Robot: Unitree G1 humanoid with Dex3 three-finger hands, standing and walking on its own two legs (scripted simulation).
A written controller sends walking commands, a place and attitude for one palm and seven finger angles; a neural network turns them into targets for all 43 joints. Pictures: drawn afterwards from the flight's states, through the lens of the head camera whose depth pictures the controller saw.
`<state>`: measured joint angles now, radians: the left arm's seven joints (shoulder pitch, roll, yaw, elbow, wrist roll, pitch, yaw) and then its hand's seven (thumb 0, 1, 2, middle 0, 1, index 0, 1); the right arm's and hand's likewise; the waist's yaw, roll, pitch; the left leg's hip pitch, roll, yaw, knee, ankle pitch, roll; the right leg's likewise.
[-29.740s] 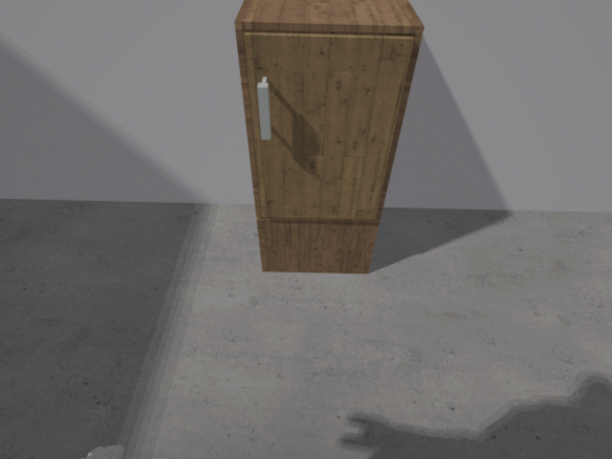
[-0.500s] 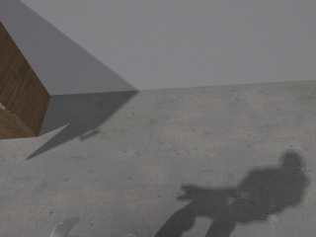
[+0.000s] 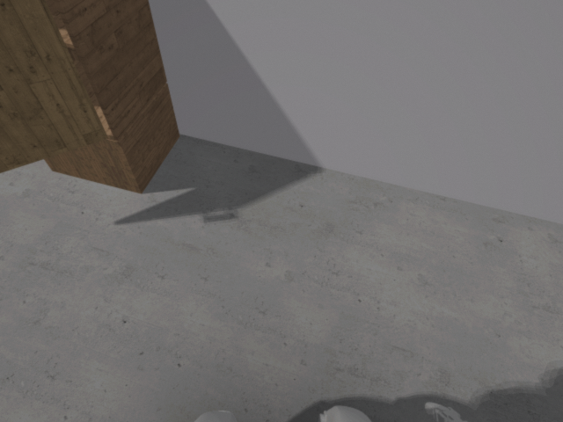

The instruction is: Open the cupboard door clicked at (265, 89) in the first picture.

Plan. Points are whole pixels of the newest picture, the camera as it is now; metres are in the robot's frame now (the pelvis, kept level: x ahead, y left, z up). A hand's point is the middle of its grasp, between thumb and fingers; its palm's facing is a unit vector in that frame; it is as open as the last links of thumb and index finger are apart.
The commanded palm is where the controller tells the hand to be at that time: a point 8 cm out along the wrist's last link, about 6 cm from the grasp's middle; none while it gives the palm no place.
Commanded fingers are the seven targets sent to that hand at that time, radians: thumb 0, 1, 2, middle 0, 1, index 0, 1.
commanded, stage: turn to face it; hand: left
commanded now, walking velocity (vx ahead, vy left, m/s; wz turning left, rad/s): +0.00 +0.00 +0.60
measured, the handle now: out of the picture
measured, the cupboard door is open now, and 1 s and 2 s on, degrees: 48 48 48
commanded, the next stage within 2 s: take the last steps up to it in 0.90 s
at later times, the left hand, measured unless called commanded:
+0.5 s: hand out of the picture +0.01 +0.17 -0.17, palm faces +0.33 -0.92 -0.20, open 7.4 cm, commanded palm none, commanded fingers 0.00 0.90 0.90 -0.20 -0.30 -0.20 -0.30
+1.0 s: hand out of the picture +0.01 +0.15 -0.15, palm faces +0.51 -0.83 -0.25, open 7.4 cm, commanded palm none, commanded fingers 0.00 0.90 0.90 -0.20 -0.30 -0.20 -0.30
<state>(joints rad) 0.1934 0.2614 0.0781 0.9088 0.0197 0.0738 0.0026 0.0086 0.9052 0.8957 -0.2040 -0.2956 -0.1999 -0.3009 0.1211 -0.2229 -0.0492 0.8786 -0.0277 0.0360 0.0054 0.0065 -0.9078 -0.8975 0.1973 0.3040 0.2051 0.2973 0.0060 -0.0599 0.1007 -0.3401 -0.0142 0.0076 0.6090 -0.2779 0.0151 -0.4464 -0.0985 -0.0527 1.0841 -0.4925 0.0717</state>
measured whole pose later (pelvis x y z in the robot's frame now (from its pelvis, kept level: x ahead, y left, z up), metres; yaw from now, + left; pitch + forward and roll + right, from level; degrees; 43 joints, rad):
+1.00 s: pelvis +0.05 -0.06 +0.01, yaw +30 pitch +0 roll +1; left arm 0.23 0.19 0.04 0.92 0.03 0.01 0.01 0.00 0.90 0.90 -0.20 -0.30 -0.20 -0.30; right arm 0.17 -0.23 -0.07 0.96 -0.02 0.08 0.01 0.01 -0.91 -0.90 0.20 0.30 0.21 0.30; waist 0.00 0.01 0.07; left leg -0.46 -0.02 -0.02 1.05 -0.46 -0.03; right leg -0.22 -0.07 -0.09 0.54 -0.31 0.00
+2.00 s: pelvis +0.23 +0.14 +0.01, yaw +40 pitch +1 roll +1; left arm 0.39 0.18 0.06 1.11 0.03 -0.05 -0.01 0.00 0.92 0.90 -0.20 -0.30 -0.20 -0.30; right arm 0.15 -0.20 -0.06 1.00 -0.03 -0.01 0.04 0.01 -0.91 -0.90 0.19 0.30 0.20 0.30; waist 0.06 -0.03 0.04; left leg -0.47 0.07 0.09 0.63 -0.19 -0.03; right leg -0.03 -0.12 -0.17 0.37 -0.33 0.06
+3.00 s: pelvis +0.41 +0.40 +0.01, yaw +36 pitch -1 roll +0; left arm 0.29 0.19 0.04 1.10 0.01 0.05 0.02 0.00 0.91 0.90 -0.20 -0.30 -0.20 -0.30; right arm 0.11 -0.13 -0.01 1.02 -0.02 -0.01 -0.05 0.01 -0.92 -0.90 0.20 0.30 0.20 0.30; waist 0.04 -0.06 0.07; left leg -0.32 0.03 0.12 0.53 -0.19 0.04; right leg -0.26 -0.04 -0.05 0.80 -0.54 0.02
